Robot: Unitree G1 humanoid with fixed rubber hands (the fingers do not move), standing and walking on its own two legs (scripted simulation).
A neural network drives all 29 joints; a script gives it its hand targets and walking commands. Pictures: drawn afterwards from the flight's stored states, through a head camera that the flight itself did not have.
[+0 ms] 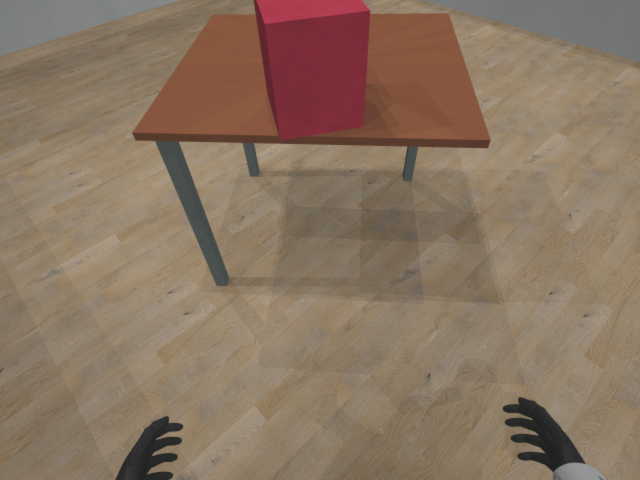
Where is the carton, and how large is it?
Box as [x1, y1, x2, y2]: [254, 0, 369, 140]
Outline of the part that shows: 254,0 267,93 280,140 363,126 369,10 361,0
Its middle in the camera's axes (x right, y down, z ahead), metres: -0.02 -0.41 +0.88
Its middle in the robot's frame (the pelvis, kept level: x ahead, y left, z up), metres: +0.94 +0.03 +0.07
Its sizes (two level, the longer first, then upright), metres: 0.210 0.200 0.250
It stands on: a table, 0.70 m high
